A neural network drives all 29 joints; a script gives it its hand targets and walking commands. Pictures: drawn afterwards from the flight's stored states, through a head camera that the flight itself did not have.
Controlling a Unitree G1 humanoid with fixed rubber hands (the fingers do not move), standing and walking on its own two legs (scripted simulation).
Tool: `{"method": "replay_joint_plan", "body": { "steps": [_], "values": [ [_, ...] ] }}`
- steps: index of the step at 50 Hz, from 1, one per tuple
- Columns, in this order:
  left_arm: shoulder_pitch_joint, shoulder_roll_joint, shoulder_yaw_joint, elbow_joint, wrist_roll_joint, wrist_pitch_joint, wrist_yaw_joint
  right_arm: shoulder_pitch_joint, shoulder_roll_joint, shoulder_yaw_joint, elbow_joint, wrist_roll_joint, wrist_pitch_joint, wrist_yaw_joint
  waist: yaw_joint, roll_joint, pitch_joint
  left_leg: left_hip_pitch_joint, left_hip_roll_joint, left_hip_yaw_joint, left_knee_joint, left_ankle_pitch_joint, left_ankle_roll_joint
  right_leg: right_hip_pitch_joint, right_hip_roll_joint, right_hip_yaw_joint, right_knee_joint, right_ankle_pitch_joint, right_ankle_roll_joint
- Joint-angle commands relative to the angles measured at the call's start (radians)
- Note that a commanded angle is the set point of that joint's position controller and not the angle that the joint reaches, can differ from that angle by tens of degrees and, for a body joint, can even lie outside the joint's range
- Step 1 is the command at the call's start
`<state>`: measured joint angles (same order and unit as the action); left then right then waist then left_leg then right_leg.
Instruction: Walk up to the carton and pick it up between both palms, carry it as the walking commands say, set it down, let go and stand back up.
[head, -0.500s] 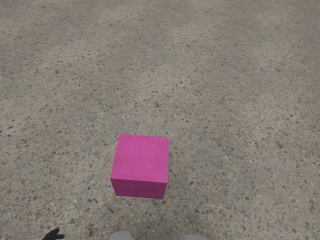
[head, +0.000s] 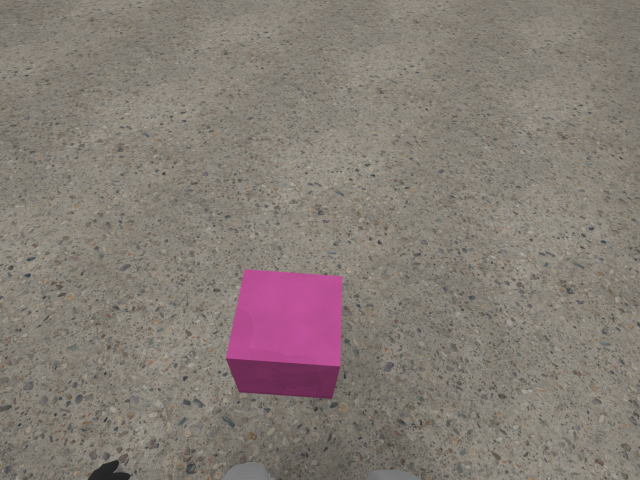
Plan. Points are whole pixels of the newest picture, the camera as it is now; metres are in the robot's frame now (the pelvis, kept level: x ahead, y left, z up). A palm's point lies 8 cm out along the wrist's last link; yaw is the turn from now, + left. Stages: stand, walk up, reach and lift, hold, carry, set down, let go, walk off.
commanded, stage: walk up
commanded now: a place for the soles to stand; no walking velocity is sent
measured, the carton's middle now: (289, 335) +0.55 +0.07 -0.61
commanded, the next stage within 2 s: none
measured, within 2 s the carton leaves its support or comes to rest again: neither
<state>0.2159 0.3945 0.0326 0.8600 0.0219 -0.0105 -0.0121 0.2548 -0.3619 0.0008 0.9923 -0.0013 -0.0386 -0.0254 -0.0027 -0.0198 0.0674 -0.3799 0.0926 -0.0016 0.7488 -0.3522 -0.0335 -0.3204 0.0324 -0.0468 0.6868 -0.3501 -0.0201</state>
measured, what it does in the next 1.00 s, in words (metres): steps to the left: left foot, then right foot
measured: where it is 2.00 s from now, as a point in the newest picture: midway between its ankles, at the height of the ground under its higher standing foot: outside the picture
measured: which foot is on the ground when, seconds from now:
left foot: down 0.00-0.08, up 0.10-0.32, down 0.34-1.00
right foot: down 0.00-0.34, up 0.36-0.66, down 0.68-0.92, up 0.94-1.00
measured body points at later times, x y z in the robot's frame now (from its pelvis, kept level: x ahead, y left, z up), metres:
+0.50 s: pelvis +0.03 +0.11 -0.02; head +0.06 +0.11 +0.43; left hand +0.07 +0.46 -0.11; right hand +0.11 -0.20 -0.13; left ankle +0.03 +0.18 -0.72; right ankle +0.04 -0.06 -0.66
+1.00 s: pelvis +0.06 +0.16 -0.02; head +0.10 +0.16 +0.43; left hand +0.11 +0.49 -0.13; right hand +0.14 -0.16 -0.14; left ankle +0.06 +0.21 -0.72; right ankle +0.12 -0.01 -0.70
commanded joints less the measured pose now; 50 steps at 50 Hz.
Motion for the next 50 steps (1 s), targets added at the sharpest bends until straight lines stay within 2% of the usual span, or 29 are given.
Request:
{"method": "replay_joint_plan", "body": {
  "steps": [1,2,3,7,12,14,15,16,17,19,20,21,23,25,27,30,31,32,33,34,35,36,40,42,43,44,45,46,50],
  "values": [
    [0.216,0.342,0.088,0.035,-0.029,-0.067,0.049,-0.139,-0.314,-0.104,-0.165,-0.069,0.031,0.044,0.056,0.190,-0.129,-0.056,-0.003,-0.030,0.001,-0.034,0.108,0.157,-0.232,0.345,-0.203,-0.063,-0.134],
    [0.294,0.402,0.109,0.067,-0.019,-0.083,0.070,-0.203,-0.258,-0.105,-0.179,-0.078,0.058,0.059,0.099,0.083,-0.074,-0.303,-0.048,0.013,0.170,-0.118,0.090,0.284,-0.372,0.539,-0.298,-0.153,-0.208],
    [0.314,0.435,0.126,0.052,-0.008,-0.094,0.082,-0.216,-0.260,-0.109,-0.217,-0.090,0.075,0.069,0.090,0.039,-0.032,-0.429,0.012,-0.086,0.324,-0.202,0.065,0.317,-0.478,0.685,-0.351,-0.119,-0.258],
    [0.223,0.412,0.131,0.014,0.000,-0.110,0.107,-0.175,-0.273,-0.124,-0.236,-0.077,0.089,0.095,0.055,0.083,-0.002,-0.380,0.051,-0.123,0.348,-0.159,0.055,0.241,-0.475,0.563,-0.303,0.099,-0.254],
    [0.125,0.423,0.127,-0.047,0.006,-0.110,0.100,-0.106,-0.302,-0.145,-0.233,-0.052,0.075,0.115,-0.005,-0.191,0.048,-0.189,0.050,-0.090,0.187,-0.248,0.065,0.022,-0.404,0.396,-0.240,0.152,-0.238],
    [0.024,0.364,0.114,-0.068,-0.009,-0.100,0.096,0.101,-0.300,-0.166,-0.192,-0.053,0.057,0.115,-0.137,-0.112,0.001,0.178,0.026,-0.080,-0.106,-0.106,0.084,-0.190,-0.309,0.223,-0.026,0.118,-0.157],
    [0.070,0.233,0.074,-0.062,-0.005,-0.085,0.085,0.219,-0.382,-0.188,-0.134,-0.053,0.043,0.093,-0.172,0.237,-0.024,0.379,0.041,-0.248,-0.364,-0.250,0.082,-0.357,-0.116,0.027,0.379,-0.040,-0.044],
    [0.112,0.125,0.022,-0.075,-0.013,-0.087,0.102,0.183,-0.457,-0.199,-0.161,-0.059,0.045,0.081,-0.127,0.444,0.038,0.332,0.238,-0.566,-0.512,-0.131,0.099,-0.586,0.031,0.043,0.603,-0.319,0.022],
    [0.077,0.235,0.055,-0.074,-0.019,-0.078,0.104,0.109,-0.451,-0.180,-0.194,-0.029,0.047,0.079,-0.090,0.226,0.079,0.203,0.253,-0.592,-0.545,-0.222,0.144,-0.541,-0.022,0.110,0.583,-0.225,0.008],
    [0.068,0.291,0.081,-0.029,-0.025,-0.068,0.084,0.004,-0.409,-0.157,-0.200,-0.025,0.049,0.077,-0.057,0.118,0.122,0.121,0.213,-0.488,-0.529,-0.437,0.162,-0.494,-0.078,0.086,0.587,-0.104,-0.014],
    [0.074,0.319,0.079,-0.020,-0.035,-0.073,0.089,-0.015,-0.367,-0.149,-0.233,-0.028,0.058,0.071,-0.041,0.078,0.111,0.138,0.171,-0.399,-0.436,-0.267,0.173,-0.467,-0.087,0.085,0.531,-0.092,-0.016],
    [0.109,0.308,0.085,-0.012,-0.032,-0.071,0.085,-0.006,-0.341,-0.157,-0.229,-0.031,0.055,0.067,-0.043,0.115,0.085,0.209,0.133,-0.332,-0.397,-0.057,0.121,-0.467,-0.079,0.084,0.490,-0.073,-0.001],
    [0.135,0.248,0.072,-0.018,-0.037,-0.084,0.080,0.076,-0.325,-0.155,-0.199,-0.030,0.046,0.064,-0.067,0.157,-0.008,0.322,0.139,-0.290,-0.327,0.142,0.162,-0.448,-0.082,0.052,0.415,-0.084,0.016],
    [0.069,0.231,0.054,-0.040,-0.028,-0.087,0.091,0.103,-0.301,-0.150,-0.199,-0.037,0.043,0.065,-0.092,0.166,0.005,0.364,0.105,-0.218,-0.264,0.548,0.127,-0.453,-0.079,0.002,0.289,-0.091,0.021],
    [0.079,0.228,0.050,-0.043,-0.036,-0.086,0.092,0.089,-0.301,-0.137,-0.222,-0.032,0.043,0.056,-0.072,0.139,-0.028,0.337,0.124,-0.194,-0.287,0.600,0.161,-0.382,-0.061,-0.055,0.236,-0.066,0.018],
    [0.153,0.225,0.047,-0.023,-0.031,-0.090,0.101,0.010,-0.310,-0.141,-0.226,-0.032,0.059,0.058,-0.045,0.257,-0.078,0.301,0.131,-0.160,-0.175,0.595,0.219,-0.255,-0.051,-0.112,0.131,-0.061,0.004],
    [0.174,0.205,0.040,0.002,-0.019,-0.094,0.103,-0.010,-0.297,-0.136,-0.223,-0.021,0.062,0.049,-0.012,0.135,-0.093,0.214,0.115,-0.143,-0.087,0.711,0.187,-0.106,-0.010,-0.126,0.001,0.031,-0.009],
    [0.281,0.230,0.046,0.022,-0.020,-0.102,0.114,-0.084,-0.301,-0.134,-0.258,-0.006,0.063,0.049,0.070,0.092,-0.140,0.150,0.074,-0.083,0.085,0.767,0.132,0.056,-0.024,-0.085,-0.105,0.186,-0.023],
    [0.357,0.312,0.084,0.030,-0.002,-0.112,0.119,-0.073,-0.227,-0.107,-0.280,0.002,0.048,0.051,0.111,-0.048,-0.220,0.001,0.023,-0.070,0.255,0.594,0.095,0.226,-0.172,0.192,-0.181,0.272,-0.090],
    [0.378,0.394,0.104,0.016,-0.001,-0.117,0.128,-0.056,-0.211,-0.098,-0.297,-0.003,0.043,0.047,0.108,-0.152,-0.239,-0.216,-0.083,-0.015,0.413,0.190,0.018,0.332,-0.412,0.571,-0.170,0.523,-0.222],
    [0.332,0.369,0.088,0.013,-0.021,-0.113,0.124,-0.112,-0.250,-0.102,-0.284,0.005,0.058,0.040,0.084,-0.102,-0.221,-0.278,-0.084,-0.098,0.448,-0.283,0.030,0.341,-0.481,0.691,-0.170,0.616,-0.347],
    [0.278,0.356,0.078,0.008,-0.026,-0.114,0.123,-0.103,-0.227,-0.111,-0.269,-0.018,0.073,0.039,0.056,-0.053,-0.159,-0.246,-0.041,-0.135,0.441,-0.318,0.037,0.227,-0.493,0.655,-0.181,0.533,-0.350],
    [0.083,0.338,0.079,-0.033,0.001,-0.094,0.106,-0.013,-0.239,-0.117,-0.204,-0.007,0.059,0.074,-0.025,-0.203,-0.016,-0.090,-0.029,-0.037,0.118,-0.276,0.071,-0.066,-0.333,0.379,-0.192,0.066,-0.230],
    [0.013,0.281,0.059,-0.040,-0.002,-0.080,0.088,0.103,-0.237,-0.130,-0.132,-0.023,0.046,0.065,-0.084,-0.085,-0.018,0.183,-0.066,-0.001,-0.154,-0.163,0.084,-0.265,-0.256,0.295,-0.100,-0.059,-0.166],
    [0.047,0.217,0.025,-0.039,-0.009,-0.067,0.083,0.161,-0.310,-0.152,-0.117,-0.042,0.035,0.058,-0.104,0.118,-0.001,0.267,0.042,-0.236,-0.352,-0.260,0.096,-0.417,-0.144,0.158,0.146,-0.098,-0.084],
    [0.044,0.168,0.007,-0.039,-0.016,-0.062,0.089,0.083,-0.373,-0.155,-0.134,-0.039,0.037,0.050,-0.078,0.228,0.031,0.173,0.214,-0.518,-0.496,-0.327,0.105,-0.496,-0.012,0.069,0.306,-0.244,-0.003],
    [0.047,0.242,0.037,-0.023,-0.011,-0.055,0.100,-0.033,-0.366,-0.140,-0.185,-0.032,0.037,0.047,-0.038,0.115,0.062,0.117,0.238,-0.479,-0.488,-0.133,0.104,-0.436,-0.041,0.146,0.341,-0.196,-0.010],
    [0.025,0.252,0.043,-0.003,-0.009,-0.046,0.094,-0.054,-0.368,-0.146,-0.167,-0.027,0.033,0.040,-0.053,0.088,0.006,0.100,0.241,-0.444,-0.453,-0.017,0.091,-0.347,-0.039,0.153,0.354,-0.218,-0.001],
    [0.033,0.253,0.036,0.007,-0.025,-0.048,0.097,0.012,-0.275,-0.133,-0.160,-0.035,0.033,0.023,-0.051,0.141,-0.028,0.328,0.131,-0.262,-0.249,0.605,0.040,-0.410,-0.071,0.075,0.316,-0.145,-0.017]
  ]
}}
